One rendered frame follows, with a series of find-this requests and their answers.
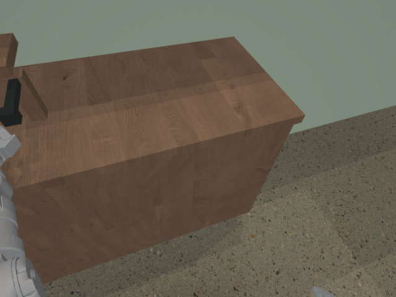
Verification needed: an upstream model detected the left robot forearm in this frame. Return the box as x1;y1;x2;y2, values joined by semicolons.
0;169;25;264

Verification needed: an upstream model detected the tap lever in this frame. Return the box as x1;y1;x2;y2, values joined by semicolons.
0;79;22;127

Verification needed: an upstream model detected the robot left upper arm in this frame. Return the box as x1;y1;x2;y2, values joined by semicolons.
0;257;45;297

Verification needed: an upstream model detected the counter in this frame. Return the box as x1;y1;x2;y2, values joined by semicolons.
0;33;305;285

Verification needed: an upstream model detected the left robot hand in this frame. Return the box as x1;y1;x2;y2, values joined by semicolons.
0;126;22;168

